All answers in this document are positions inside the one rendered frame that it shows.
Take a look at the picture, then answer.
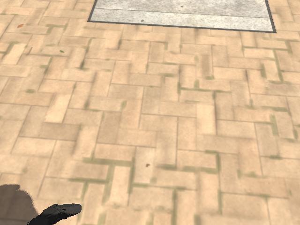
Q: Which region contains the left robot hand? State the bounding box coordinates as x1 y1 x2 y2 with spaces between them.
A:
27 203 82 225

